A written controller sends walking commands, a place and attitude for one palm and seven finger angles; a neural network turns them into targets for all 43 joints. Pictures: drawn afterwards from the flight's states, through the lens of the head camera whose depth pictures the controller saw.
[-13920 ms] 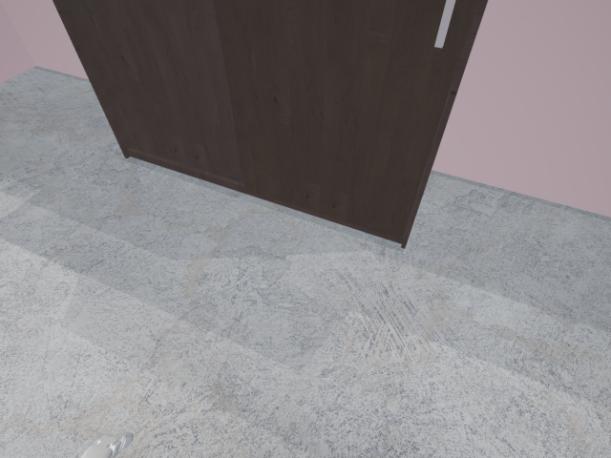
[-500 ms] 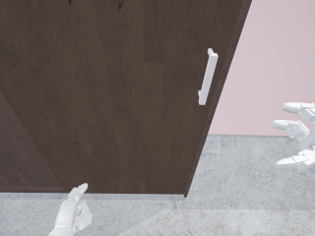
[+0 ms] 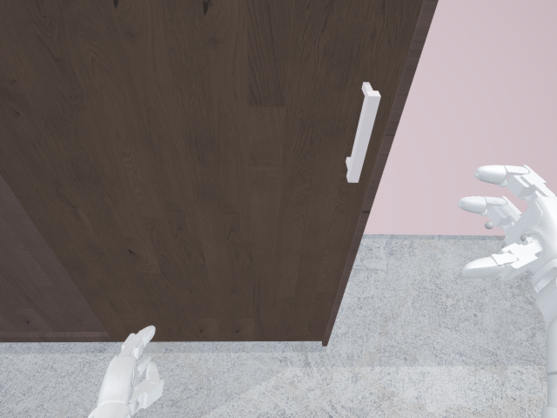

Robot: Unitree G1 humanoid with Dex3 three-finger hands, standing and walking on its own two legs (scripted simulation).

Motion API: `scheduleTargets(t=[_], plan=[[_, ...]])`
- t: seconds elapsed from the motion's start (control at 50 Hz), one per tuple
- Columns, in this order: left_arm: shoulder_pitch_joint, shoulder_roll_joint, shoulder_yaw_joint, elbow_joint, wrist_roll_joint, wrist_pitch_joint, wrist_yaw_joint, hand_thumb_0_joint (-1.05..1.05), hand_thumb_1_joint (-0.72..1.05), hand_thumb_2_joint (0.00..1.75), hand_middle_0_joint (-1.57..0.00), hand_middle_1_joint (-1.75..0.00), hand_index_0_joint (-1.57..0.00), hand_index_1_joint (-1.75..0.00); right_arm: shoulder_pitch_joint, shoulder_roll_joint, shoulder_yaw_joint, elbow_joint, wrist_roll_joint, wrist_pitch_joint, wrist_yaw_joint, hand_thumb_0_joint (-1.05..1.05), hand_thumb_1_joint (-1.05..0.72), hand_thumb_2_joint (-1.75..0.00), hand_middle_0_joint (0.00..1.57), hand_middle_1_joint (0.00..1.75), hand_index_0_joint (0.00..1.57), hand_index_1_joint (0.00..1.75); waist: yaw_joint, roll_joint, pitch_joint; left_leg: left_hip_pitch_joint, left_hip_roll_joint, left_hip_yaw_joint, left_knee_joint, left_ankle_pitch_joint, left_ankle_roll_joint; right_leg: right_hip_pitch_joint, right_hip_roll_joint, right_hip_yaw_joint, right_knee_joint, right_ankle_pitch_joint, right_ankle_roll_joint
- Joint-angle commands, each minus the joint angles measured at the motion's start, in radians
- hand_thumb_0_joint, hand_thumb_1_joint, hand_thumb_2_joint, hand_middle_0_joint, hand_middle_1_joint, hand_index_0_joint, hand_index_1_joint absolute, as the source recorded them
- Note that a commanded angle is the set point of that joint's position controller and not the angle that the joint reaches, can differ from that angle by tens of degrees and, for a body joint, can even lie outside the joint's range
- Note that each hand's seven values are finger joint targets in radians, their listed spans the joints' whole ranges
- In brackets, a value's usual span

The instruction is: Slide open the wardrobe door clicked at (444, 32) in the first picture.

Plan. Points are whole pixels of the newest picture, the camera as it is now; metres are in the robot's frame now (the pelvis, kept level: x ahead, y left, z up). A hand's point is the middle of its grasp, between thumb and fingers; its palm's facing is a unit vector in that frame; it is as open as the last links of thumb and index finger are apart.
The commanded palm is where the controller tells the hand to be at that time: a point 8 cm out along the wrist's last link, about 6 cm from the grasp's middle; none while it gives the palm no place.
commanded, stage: move the hooked fingers beside the handle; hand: right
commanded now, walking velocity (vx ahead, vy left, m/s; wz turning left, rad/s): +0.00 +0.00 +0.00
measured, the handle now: (359, 134) +0.54 -0.14 +0.17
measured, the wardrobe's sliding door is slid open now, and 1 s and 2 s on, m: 0.00 0.00 0.00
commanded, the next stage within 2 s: none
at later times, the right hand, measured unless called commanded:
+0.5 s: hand (450, 193) +0.37 -0.23 +0.18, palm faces +0.06 +1.00 +0.00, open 14.0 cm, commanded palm +0.35 -0.28 +0.18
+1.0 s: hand (424, 170) +0.42 -0.21 +0.18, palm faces +0.05 +1.00 +0.00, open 14.0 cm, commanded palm +0.41 -0.26 +0.18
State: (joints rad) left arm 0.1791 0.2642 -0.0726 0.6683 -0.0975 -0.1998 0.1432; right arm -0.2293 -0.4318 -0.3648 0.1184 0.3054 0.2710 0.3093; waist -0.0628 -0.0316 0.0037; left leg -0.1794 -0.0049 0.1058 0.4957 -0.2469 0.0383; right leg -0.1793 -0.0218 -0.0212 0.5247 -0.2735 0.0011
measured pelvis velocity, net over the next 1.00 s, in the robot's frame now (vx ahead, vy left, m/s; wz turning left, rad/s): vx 0.02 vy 0.00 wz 0.02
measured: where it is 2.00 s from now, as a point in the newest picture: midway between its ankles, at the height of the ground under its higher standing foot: outside the picture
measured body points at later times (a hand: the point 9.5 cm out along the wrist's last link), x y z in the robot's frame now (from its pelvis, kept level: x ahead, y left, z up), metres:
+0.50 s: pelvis +0.02 -0.01 +0.00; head +0.00 +0.00 +0.45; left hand +0.18 +0.24 -0.08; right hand +0.36 -0.29 +0.18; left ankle +0.02 +0.09 -0.74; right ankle +0.01 -0.12 -0.74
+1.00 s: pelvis +0.02 +0.00 +0.00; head +0.02 +0.00 +0.45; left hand +0.15 +0.25 -0.09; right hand +0.41 -0.27 +0.18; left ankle +0.02 +0.09 -0.74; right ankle +0.01 -0.12 -0.74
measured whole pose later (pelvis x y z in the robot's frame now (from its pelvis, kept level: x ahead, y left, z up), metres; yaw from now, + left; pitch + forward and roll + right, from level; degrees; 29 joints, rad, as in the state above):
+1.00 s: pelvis +0.02 +0.00 +0.00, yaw +1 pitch +1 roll +0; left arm 0.25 0.25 -0.04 0.69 -0.08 -0.10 0.12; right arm -0.56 -0.40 -0.29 0.50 0.21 0.21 0.20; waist 0.01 -0.01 -0.03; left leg -0.24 -0.01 0.08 0.48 -0.25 0.03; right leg -0.23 -0.02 -0.04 0.51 -0.29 0.00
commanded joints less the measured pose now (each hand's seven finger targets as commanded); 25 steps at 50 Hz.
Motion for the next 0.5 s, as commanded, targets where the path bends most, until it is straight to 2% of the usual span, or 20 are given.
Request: scheduleTargets(t=[0.0, 0.02, 0.06, 0.08, 0.1, 0.14, 0.16, 0.2, 0.22, 0.24, 0.32, 0.34, 0.36, 0.38, 0.42, 0.44, 0.46, 0.48], plan=[[-0.147, 0.120, 0.045, -0.163, 0.004, -0.051, 0.008, 0.00, 0.90, 0.90, -0.20, -0.30, -0.20, -0.30, -0.423, -0.228, -0.043, -0.182, -0.002, -0.063, -0.018, 0.00, 0.50, -0.30, 0.30, 1.20, 0.30, 1.20, 0.029, -0.040, -0.176, 0.017, 0.010, -0.085, -0.100, 0.061, -0.020, 0.032, 0.021, 0.050, -0.103, 0.111, -0.022], [-0.141, 0.122, 0.050, -0.162, 0.006, -0.050, 0.008, 0.00, 0.90, 0.90, -0.20, -0.30, -0.20, -0.30, -0.423, -0.235, -0.057, -0.176, -0.001, -0.062, -0.022, 0.00, 0.50, -0.30, 0.30, 1.20, 0.30, 1.20, 0.025, -0.033, -0.195, 0.030, 0.009, -0.083, -0.093, 0.093, -0.019, 0.035, 0.021, 0.051, -0.100, 0.132, -0.021], [-0.131, 0.136, 0.054, -0.155, 0.010, -0.039, 0.004, 0.00, 0.90, 0.90, -0.20, -0.30, -0.20, -0.30, -0.386, -0.303, -0.120, -0.120, -0.007, -0.049, -0.032, 0.00, 0.50, -0.30, 0.30, 1.20, 0.30, 1.20, 0.011, 0.008, -0.210, 0.057, 0.014, -0.091, -0.088, 0.117, -0.020, 0.010, 0.018, 0.043, -0.091, 0.150, -0.022], [-0.136, 0.128, 0.052, -0.161, 0.007, -0.033, 0.002, 0.00, 0.90, 0.90, -0.20, -0.30, -0.20, -0.30, -0.420, -0.286, -0.100, -0.131, -0.013, -0.048, -0.031, 0.00, 0.50, -0.30, 0.30, 1.20, 0.30, 1.20, 0.016, -0.007, -0.213, 0.055, 0.015, -0.086, -0.088, 0.130, -0.021, 0.013, 0.016, 0.041, -0.099, 0.159, -0.023], [-0.135, 0.118, 0.048, -0.164, 0.005, -0.031, 0.000, 0.00, 0.90, 0.90, -0.20, -0.30, -0.20, -0.30, -0.441, -0.224, -0.047, -0.119, -0.015, -0.047, -0.029, 0.00, 0.50, -0.30, 0.30, 1.20, 0.30, 1.20, 0.028, -0.012, -0.206, 0.045, 0.011, -0.077, -0.084, 0.139, -0.020, 0.020, 0.018, 0.039, -0.101, 0.164, -0.020], [-0.123, 0.126, 0.055, -0.164, 0.007, -0.027, -0.001, 0.00, 0.90, 0.90, -0.20, -0.30, -0.20, -0.30, -0.457, -0.249, -0.067, -0.122, -0.015, -0.048, -0.036, 0.00, 0.50, -0.30, 0.30, 1.20, 0.30, 1.20, 0.026, -0.040, -0.225, 0.046, 0.009, -0.083, -0.082, 0.161, -0.019, 0.031, 0.019, 0.038, -0.095, 0.173, -0.020], [-0.115, 0.130, 0.058, -0.162, 0.010, -0.023, -0.003, 0.00, 0.90, 0.90, -0.20, -0.30, -0.20, -0.30, -0.445, -0.279, -0.096, -0.114, -0.020, -0.051, -0.041, 0.00, 0.50, -0.30, 0.30, 1.20, 0.30, 1.20, 0.019, -0.009, -0.242, 0.065, 0.008, -0.080, -0.075, 0.183, -0.017, 0.030, 0.016, 0.037, -0.088, 0.196, -0.021], [-0.114, 0.122, 0.059, -0.171, 0.008, -0.019, -0.006, 0.00, 0.90, 0.90, -0.20, -0.30, -0.20, -0.30, -0.457, -0.241, -0.068, -0.124, -0.021, -0.057, -0.038, 0.00, 0.50, -0.30, 0.30, 1.20, 0.30, 1.20, 0.027, -0.017, -0.254, 0.069, 0.006, -0.076, -0.068, 0.229, -0.018, 0.042, 0.016, 0.032, -0.090, 0.227, -0.022], [-0.112, 0.121, 0.058, -0.171, 0.006, -0.017, -0.007, 0.00, 0.90, 0.90, -0.20, -0.30, -0.20, -0.30, -0.440, -0.231, -0.062, -0.111, -0.018, -0.056, -0.037, 0.00, 0.50, -0.30, 0.30, 1.20, 0.30, 1.20, 0.024, -0.037, -0.240, 0.061, 0.005, -0.077, -0.069, 0.224, -0.017, 0.035, 0.018, 0.032, -0.090, 0.220, -0.020], [-0.105, 0.122, 0.059, -0.168, 0.005, -0.012, -0.006, 0.00, 0.90, 0.90, -0.20, -0.30, -0.20, -0.30, -0.469, -0.222, -0.043, -0.118, -0.022, -0.058, -0.037, 0.00, 0.50, -0.30, 0.30, 1.20, 0.30, 1.20, 0.033, -0.043, -0.240, 0.050, 0.003, -0.071, -0.069, 0.217, -0.015, 0.044, 0.016, 0.035, -0.094, 0.218, -0.018], [-0.092, 0.128, 0.065, -0.161, 0.005, -0.003, -0.006, 0.00, 0.90, 0.90, -0.20, -0.30, -0.20, -0.30, -0.471, -0.226, -0.051, -0.082, -0.025, -0.055, -0.047, 0.00, 0.50, -0.30, 0.30, 1.20, 0.30, 1.20, 0.036, 0.000, -0.230, 0.043, 0.001, -0.070, -0.070, 0.223, -0.017, 0.035, 0.015, 0.034, -0.092, 0.220, -0.021], [-0.092, 0.127, 0.065, -0.162, 0.005, -0.001, -0.005, 0.00, 0.90, 0.90, -0.20, -0.30, -0.20, -0.30, -0.500, -0.205, -0.026, -0.097, -0.028, -0.057, -0.047, 0.00, 0.50, -0.30, 0.30, 1.20, 0.30, 1.20, 0.042, -0.013, -0.237, 0.040, 0.001, -0.071, -0.068, 0.232, -0.017, 0.042, 0.016, 0.033, -0.090, 0.227, -0.021], [-0.087, 0.131, 0.069, -0.159, 0.006, -0.001, -0.006, 0.00, 0.90, 0.90, -0.20, -0.30, -0.20, -0.30, -0.502, -0.226, -0.044, -0.097, -0.031, -0.061, -0.053, 0.00, 0.50, -0.30, 0.30, 1.20, 0.30, 1.20, 0.039, -0.014, -0.252, 0.048, 0.002, -0.074, -0.065, 0.249, -0.015, 0.050, 0.015, 0.029, -0.080, 0.247, -0.023], [-0.088, 0.127, 0.067, -0.158, 0.006, 0.001, -0.007, 0.00, 0.90, 0.90, -0.20, -0.30, -0.20, -0.30, -0.540, -0.224, -0.034, -0.117, -0.034, -0.065, -0.057, 0.00, 0.50, -0.30, 0.30, 1.20, 0.30, 1.20, 0.041, -0.038, -0.265, 0.053, 0.004, -0.075, -0.065, 0.255, -0.014, 0.055, 0.016, 0.033, -0.086, 0.252, -0.021], [-0.082, 0.127, 0.069, -0.158, 0.008, 0.005, -0.008, 0.00, 0.90, 0.90, -0.20, -0.30, -0.20, -0.30, -0.509, -0.214, -0.039, -0.104, -0.033, -0.067, -0.062, 0.00, 0.50, -0.30, 0.30, 1.20, 0.30, 1.20, 0.036, -0.024, -0.276, 0.062, 0.001, -0.070, -0.059, 0.280, -0.013, 0.061, 0.016, 0.034, -0.086, 0.275, -0.020], [-0.078, 0.128, 0.070, -0.153, 0.007, 0.009, -0.006, 0.00, 0.90, 0.90, -0.20, -0.30, -0.20, -0.30, -0.520, -0.206, -0.030, -0.078, -0.034, -0.064, -0.061, 0.00, 0.50, -0.30, 0.30, 1.20, 0.30, 1.20, 0.044, -0.006, -0.257, 0.049, -0.001, -0.068, -0.061, 0.277, -0.015, 0.055, 0.016, 0.032, -0.085, 0.269, -0.021], [-0.071, 0.134, 0.072, -0.143, 0.007, 0.013, -0.006, 0.00, 0.90, 0.90, -0.20, -0.30, -0.20, -0.30, -0.522, -0.225, -0.042, -0.054, -0.036, -0.063, -0.065, 0.00, 0.50, -0.30, 0.30, 1.20, 0.30, 1.20, 0.044, 0.001, -0.251, 0.048, 0.001, -0.073, -0.063, 0.271, -0.016, 0.048, 0.014, 0.026, -0.078, 0.261, -0.023], [-0.073, 0.130, 0.071, -0.145, 0.007, 0.014, -0.006, 0.00, 0.90, 0.90, -0.20, -0.30, -0.20, -0.30, -0.568, -0.216, -0.025, -0.065, -0.041, -0.064, -0.066, 0.00, 0.50, -0.30, 0.30, 1.20, 0.30, 1.20, 0.051, -0.014, -0.251, 0.038, 0.004, -0.077, -0.068, 0.263, -0.018, 0.045, 0.014, 0.028, -0.083, 0.251, -0.023]])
